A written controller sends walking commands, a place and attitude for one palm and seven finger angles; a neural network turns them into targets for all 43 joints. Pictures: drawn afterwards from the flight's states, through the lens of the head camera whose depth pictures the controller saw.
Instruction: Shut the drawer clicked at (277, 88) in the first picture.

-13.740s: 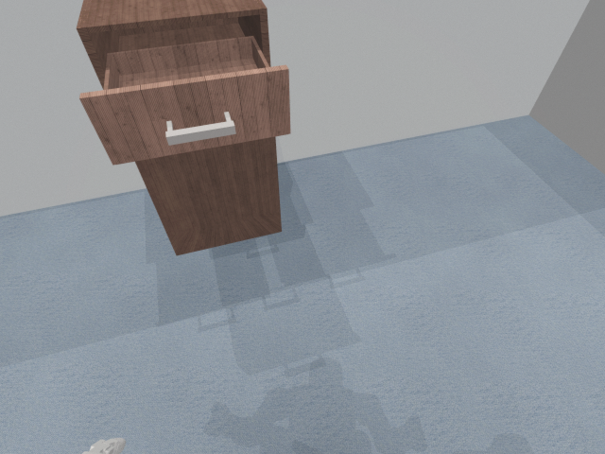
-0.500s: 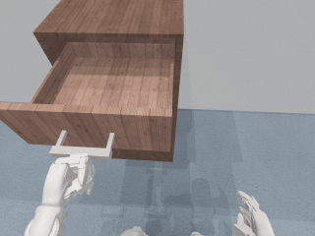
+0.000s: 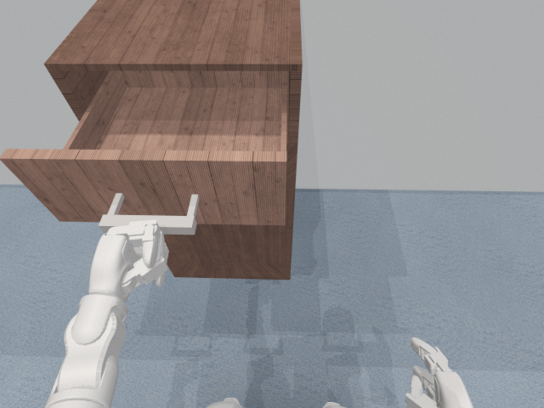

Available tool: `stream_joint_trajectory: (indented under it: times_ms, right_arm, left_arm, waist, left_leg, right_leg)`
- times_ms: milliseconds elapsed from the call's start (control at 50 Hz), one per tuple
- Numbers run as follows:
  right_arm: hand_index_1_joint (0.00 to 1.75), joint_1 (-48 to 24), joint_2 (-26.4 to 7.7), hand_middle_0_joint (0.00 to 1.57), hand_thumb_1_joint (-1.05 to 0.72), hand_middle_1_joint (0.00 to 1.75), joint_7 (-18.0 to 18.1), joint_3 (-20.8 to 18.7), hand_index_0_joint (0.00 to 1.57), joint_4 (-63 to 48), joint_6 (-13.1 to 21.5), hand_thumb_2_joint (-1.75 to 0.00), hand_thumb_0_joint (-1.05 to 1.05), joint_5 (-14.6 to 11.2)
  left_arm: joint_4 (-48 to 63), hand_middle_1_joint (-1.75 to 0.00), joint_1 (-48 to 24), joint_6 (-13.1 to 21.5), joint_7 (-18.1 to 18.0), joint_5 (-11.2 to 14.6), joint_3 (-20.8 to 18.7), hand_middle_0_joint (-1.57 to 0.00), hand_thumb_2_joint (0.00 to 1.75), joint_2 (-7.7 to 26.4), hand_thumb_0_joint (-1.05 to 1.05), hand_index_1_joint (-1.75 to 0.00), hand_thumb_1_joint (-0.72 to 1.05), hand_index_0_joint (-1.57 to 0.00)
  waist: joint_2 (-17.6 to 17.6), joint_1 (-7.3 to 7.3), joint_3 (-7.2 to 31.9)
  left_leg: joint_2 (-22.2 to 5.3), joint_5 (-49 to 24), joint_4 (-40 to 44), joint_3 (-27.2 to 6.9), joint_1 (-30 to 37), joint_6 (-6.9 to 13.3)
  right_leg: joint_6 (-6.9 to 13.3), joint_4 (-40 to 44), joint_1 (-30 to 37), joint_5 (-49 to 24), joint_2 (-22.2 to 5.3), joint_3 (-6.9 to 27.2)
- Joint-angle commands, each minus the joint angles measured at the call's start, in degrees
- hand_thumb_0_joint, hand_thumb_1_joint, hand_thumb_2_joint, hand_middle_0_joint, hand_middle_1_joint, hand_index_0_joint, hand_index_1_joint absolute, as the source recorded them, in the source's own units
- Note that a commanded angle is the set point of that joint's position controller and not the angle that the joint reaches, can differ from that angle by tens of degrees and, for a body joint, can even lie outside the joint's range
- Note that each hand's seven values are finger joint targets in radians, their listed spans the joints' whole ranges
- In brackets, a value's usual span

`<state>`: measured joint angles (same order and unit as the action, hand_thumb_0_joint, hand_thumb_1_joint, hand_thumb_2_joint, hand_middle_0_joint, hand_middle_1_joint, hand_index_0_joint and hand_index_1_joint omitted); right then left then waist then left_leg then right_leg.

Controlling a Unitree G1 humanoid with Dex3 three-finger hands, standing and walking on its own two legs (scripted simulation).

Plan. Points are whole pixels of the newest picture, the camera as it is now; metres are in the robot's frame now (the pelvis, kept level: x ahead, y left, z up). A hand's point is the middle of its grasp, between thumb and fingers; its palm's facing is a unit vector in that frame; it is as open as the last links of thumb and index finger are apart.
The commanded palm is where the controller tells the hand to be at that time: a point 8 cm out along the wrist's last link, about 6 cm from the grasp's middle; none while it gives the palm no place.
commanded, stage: push the drawer shut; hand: left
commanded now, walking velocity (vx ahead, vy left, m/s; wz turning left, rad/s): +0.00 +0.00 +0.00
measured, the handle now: (152, 212) +0.38 +0.20 +0.06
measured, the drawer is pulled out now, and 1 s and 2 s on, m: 0.22 0.09 0.00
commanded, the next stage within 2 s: none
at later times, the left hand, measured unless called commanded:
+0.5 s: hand (167, 227) +0.36 +0.17 +0.06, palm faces +0.00 -1.00 -0.06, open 3.0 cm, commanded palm +0.35 +0.23 +0.07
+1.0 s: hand (180, 191) +0.43 +0.17 +0.06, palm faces +0.01 -1.00 -0.05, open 3.0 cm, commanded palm +0.41 +0.22 +0.07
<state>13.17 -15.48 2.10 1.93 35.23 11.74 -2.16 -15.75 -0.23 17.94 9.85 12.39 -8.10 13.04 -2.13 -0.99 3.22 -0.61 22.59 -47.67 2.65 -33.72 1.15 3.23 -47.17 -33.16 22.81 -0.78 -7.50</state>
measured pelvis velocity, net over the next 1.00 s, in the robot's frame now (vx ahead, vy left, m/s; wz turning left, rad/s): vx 0.00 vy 0.01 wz -0.02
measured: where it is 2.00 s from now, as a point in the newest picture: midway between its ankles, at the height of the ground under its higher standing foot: outside the picture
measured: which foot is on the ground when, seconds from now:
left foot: down 0.00-1.00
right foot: down 0.00-1.00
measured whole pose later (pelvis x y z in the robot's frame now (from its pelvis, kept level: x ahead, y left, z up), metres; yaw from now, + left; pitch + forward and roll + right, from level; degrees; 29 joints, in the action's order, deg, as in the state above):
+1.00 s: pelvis +0.00 +0.01 +0.00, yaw -1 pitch +13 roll +0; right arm 17.9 -15.4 0.8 1.5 37.9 3.5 -1.3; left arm -50.2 -32.8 23.1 7.9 8.3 -14.0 16.9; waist -1.2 -4.6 3.1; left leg -0.6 22.4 -48.7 4.0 -39.3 2.3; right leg 2.3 -47.8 -39.1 21.7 -0.8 -6.1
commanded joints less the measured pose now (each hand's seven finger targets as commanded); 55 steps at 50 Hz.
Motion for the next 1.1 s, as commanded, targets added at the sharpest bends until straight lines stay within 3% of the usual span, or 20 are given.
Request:
stream_joint_trajectory:
  times_ms: [0, 60, 140, 180, 240, 320, 340, 420, 440, 460, 640, 720, 740, 780, 860, 900, 940, 980, 1020, 1080]
  right_arm:
    - [0.3, -2.2, -6.7, 0.2, -0.9, 0.3, 0.3, -2.7, 0.2, -7.4, 2.4, -0.9, 0.0, -0.3]
    - [0.3, -1.5, -6.8, 0.2, -0.9, 0.3, 0.1, -2.9, 0.2, -7.3, 2.1, -0.9, 0.0, -0.1]
    - [0.3, -0.9, -7.1, 0.2, -0.9, 0.3, 0.2, -3.0, 0.2, -6.6, 1.4, -0.9, 0.0, -0.1]
    - [0.3, -0.7, -7.1, 0.2, -0.9, 0.3, 0.1, -3.1, 0.2, -6.6, 1.0, -0.9, 0.0, -0.2]
    - [0.3, -0.1, -7.5, 0.2, -0.9, 0.3, 0.3, -3.1, 0.2, -5.7, 0.3, -0.9, 0.0, -0.1]
    - [0.3, 0.2, -7.2, 0.2, -0.9, 0.3, 0.5, -2.9, 0.2, -5.3, -0.5, -0.9, 0.0, -0.1]
    - [0.3, 0.6, -7.5, 0.2, -0.9, 0.3, 0.5, -2.9, 0.2, -5.1, -0.7, -0.9, 0.0, -0.1]
    - [0.3, 1.2, -7.2, 0.2, -0.9, 0.3, 0.4, -2.9, 0.2, -4.9, -1.4, -0.9, 0.0, -0.1]
    - [0.3, 1.8, -7.5, 0.2, -0.9, 0.3, 0.4, -2.8, 0.2, -4.5, -1.6, -0.9, 0.0, -0.2]
    - [0.3, 1.9, -7.3, 0.2, -0.9, 0.3, 0.3, -2.8, 0.2, -4.5, -1.8, -0.9, 0.0, -0.1]
    - [0.3, 4.0, -8.0, 0.2, -0.9, 0.3, 0.0, -3.0, 0.2, -3.8, -3.8, -0.9, 0.0, 0.1]
    - [0.3, 5.0, -7.8, 0.2, -0.9, 0.3, -0.5, -3.2, 0.2, -3.7, -4.4, -0.9, 0.0, 0.2]
    - [0.3, 5.6, -8.1, 0.2, -0.9, 0.3, -0.5, -3.1, 0.2, -3.5, -4.6, -0.9, 0.0, 0.3]
    - [0.3, 6.0, -8.0, 0.2, -0.9, 0.3, -0.5, -3.3, 0.2, -3.0, -5.0, -0.9, 0.0, 0.2]
    - [0.3, 7.3, -8.4, 0.2, -0.9, 0.3, -0.5, -3.3, 0.2, -2.4, -5.7, -0.9, 0.0, 0.5]
    - [0.3, 8.0, -8.4, 0.2, -0.9, 0.3, -0.6, -3.4, 0.2, -2.4, -6.0, -0.9, 0.0, 0.6]
    - [0.3, 8.4, -8.3, 0.2, -0.9, 0.3, -0.7, -3.3, 0.2, -2.4, -6.3, -0.9, 0.0, 0.7]
    - [0.3, 9.1, -8.4, 0.2, -0.9, 0.3, -0.9, -3.3, 0.2, -2.1, -6.7, -0.9, 0.0, 0.8]
    - [0.3, 9.4, -8.4, 0.2, -0.9, 0.3, -0.9, -3.4, 0.2, -1.9, -7.0, -0.9, 0.0, 0.9]
    - [0.3, 10.4, -8.6, 0.2, -0.9, 0.3, -1.1, -3.6, 0.2, -1.9, -7.4, -0.9, 0.0, 1.2]
  left_arm:
    - [10.8, -1.6, -18.9, 4.4, -0.9, 1.4, -4.3, -1.4, 0.9, 8.0, 0.0, -1.6, 0.9, -1.4]
    - [10.4, -1.6, -19.6, 4.9, -1.2, 1.0, -3.7, -1.4, 0.9, 7.4, 0.0, -1.6, 0.9, -1.4]
    - [8.3, -1.6, -23.9, 5.2, -1.7, 0.5, -3.3, -1.4, 0.9, 7.8, 0.0, -1.6, 0.9, -1.4]
    - [7.5, -1.6, -24.4, 5.4, -1.9, 0.4, -3.3, -1.4, 0.9, 7.4, 0.0, -1.6, 0.9, -1.4]
    - [4.9, -1.6, -27.8, 5.5, -2.4, 0.0, -5.0, -1.4, 0.9, 10.0, 0.0, -1.6, 0.9, -1.4]
    - [2.6, -1.6, -33.7, 5.5, -2.1, -0.3, -4.6, -1.4, 0.9, 10.0, 0.0, -1.6, 0.9, -1.4]
    - [0.9, -1.6, -33.2, 5.3, -2.2, -0.3, -5.6, -1.4, 0.9, 11.0, 0.0, -1.6, 0.9, -1.4]
    - [-0.4, -1.6, -37.4, 5.5, -1.9, -0.1, -3.8, -1.4, 0.9, 8.9, 0.0, -1.6, 0.9, -1.4]
    - [-2.7, -1.6, -38.4, 5.4, -2.0, -0.4, -4.2, -1.4, 0.9, 10.1, 0.0, -1.6, 0.9, -1.4]
    - [-3.1, -1.6, -39.5, 5.6, -1.9, -0.5, -3.5, -1.4, 0.9, 9.0, 0.0, -1.6, 0.9, -1.4]
    - [-11.6, -1.6, -46.4, 6.7, -2.4, -1.6, -6.9, -1.4, 0.9, 13.3, 0.0, -1.6, 0.9, -1.4]
    - [-13.3, -1.6, -49.1, 7.3, -2.4, -1.7, -5.5, -1.4, 0.9, 11.5, 0.0, -1.6, 0.9, -1.4]
    - [-14.3, -1.6, -50.4, 7.4, -2.6, -1.9, -6.1, -1.4, 0.9, 12.5, 0.0, -1.6, 0.9, -1.4]
    - [-16.1, -1.6, -53.5, 7.7, -2.6, -2.1, -5.1, -1.4, 0.9, 11.3, 0.0, -1.6, 0.9, -1.4]
    - [-20.3, -1.6, -57.9, 8.5, -3.0, -2.6, -7.6, -1.4, 0.9, 14.5, 0.0, -1.6, 0.9, -1.4]
    - [-21.4, -1.6, -58.1, 8.9, -2.7, -3.0, -9.1, -1.4, 0.9, 16.3, 0.0, -1.6, 0.9, -1.4]
    - [-21.9, -1.6, -59.8, 9.4, -2.4, -3.2, -8.6, -1.4, 0.9, 16.0, 0.0, -1.6, 0.9, -1.4]
    - [-23.9, -1.6, -60.1, 9.4, -2.1, -3.3, -9.4, -1.4, 0.9, 16.6, 0.0, -1.6, 0.9, -1.4]
    - [-25.0, -1.6, -63.7, 9.9, -2.0, -3.2, -9.0, -1.4, 0.9, 16.4, 0.0, -1.6, 0.9, -1.4]
    - [-26.2, -1.6, -63.9, 10.7, -2.2, -3.5, -10.3, -1.4, 0.9, 17.5, 0.0, -1.6, 0.9, -1.4]
  waist:
    - [1.2, -1.54, 14.0]
    - [1.1, -1.41, 16.0]
    - [2.9, -2.54, 15.1]
    - [2.1, -2.24, 15.4]
    - [3.4, -2.9, 14.8]
    - [0.6, -3.11, 16.3]
    - [2.1, -2.98, 16.3]
    - [-0.4, -3.4, 18.5]
    - [1.4, -3.79, 17.4]
    - [0.1, -3.81, 17.4]
    - [1.7, -3.98, 18.4]
    - [-1.3, -4.21, 19.8]
    - [0.5, -4.57, 19.6]
    - [0.4, -5.4, 19.1]
    - [2.0, -5.88, 19.4]
    - [1.7, -5.19, 21.4]
    - [-1.4, -5.37, 22.8]
    - [-1.6, -5.33, 23.0]
    - [0.0, -6.34, 22.1]
    - [-0.5, -5.91, 23.9]
  left_leg:
    - [1.0, -8.0, 6.7, -3.4, 4.7, 0.1]
    - [0.9, -10.2, 6.7, -3.3, 6.0, 0.2]
    - [0.6, -9.5, 6.8, -3.7, 5.5, 0.2]
    - [0.7, -9.4, 7.0, -3.6, 6.2, 0.1]
    - [0.4, -9.0, 7.0, -3.8, 5.7, 0.3]
    - [0.6, -9.0, 7.0, -4.0, 6.5, 0.1]
    - [0.5, -9.1, 6.9, -4.0, 5.9, 0.2]
    - [0.5, -10.3, 6.8, -4.0, 7.9, -0.1]
    - [0.3, -9.8, 6.9, -4.5, 7.1, 0.0]
    - [0.4, -9.8, 7.0, -4.4, 7.5, 0.0]
    - [0.4, -9.1, 6.7, -4.5, 5.4, 0.1]
    - [0.4, -10.7, 6.5, -4.4, 7.6, -0.1]
    - [0.2, -10.9, 6.6, -5.0, 7.1, -0.1]
    - [0.2, -10.2, 6.2, -4.8, 7.1, 0.0]
    - [0.3, -8.2, 5.9, -4.5, 4.7, 0.4]
    - [0.5, -10.0, 5.6, -4.3, 4.3, 0.3]
    - [0.6, -11.8, 5.1, -4.2, 5.8, 0.3]
    - [0.3, -12.6, 4.9, -4.6, 6.5, 0.0]
    - [0.3, -11.5, 4.6, -4.5, 5.2, 0.3]
    - [0.3, -12.9, 4.2, -4.6, 5.9, 0.3]
  right_leg:
    - [-2.7, 8.5, 9.0, -10.3, -0.6, 7.6]
    - [-2.6, 7.9, 9.7, -13.0, -0.4, 7.3]
    - [-2.7, 7.9, 8.5, -12.3, -0.3, 7.1]
    - [-2.6, 7.7, 8.0, -12.2, -0.2, 6.9]
    - [-2.7, 7.9, 7.7, -11.6, -0.2, 6.9]
    - [-2.4, 7.4, 7.5, -11.9, -0.2, 6.9]
    - [-2.5, 7.5, 7.7, -11.7, -0.1, 7.0]
    - [-2.4, 7.2, 7.2, -13.2, -0.1, 6.7]
    - [-2.3, 7.2, 6.5, -12.2, 0.2, 6.5]
    - [-2.3, 7.1, 6.1, -12.3, 0.3, 6.4]
    - [-2.2, 6.7, 6.2, -11.7, 0.5, 6.7]
    - [-2.0, 6.6, 5.1, -13.2, 0.6, 6.7]
    - [-1.9, 6.1, 4.6, -12.9, 0.8, 6.1]
    - [-2.1, 6.3, 3.2, -12.4, 0.9, 6.4]
    - [-2.3, 6.3, 3.4, -11.2, 1.0, 6.9]
    - [-2.2, 5.7, 5.4, -13.3, 0.9, 7.2]
    - [-2.0, 5.2, 4.5, -14.7, 1.1, 7.2]
    - [-1.9, 4.9, 3.3, -14.6, 1.2, 6.8]
    - [-2.2, 5.2, 3.0, -14.1, 1.3, 7.0]
    - [-2.0, 4.5, 2.9, -15.0, 1.5, 7.0]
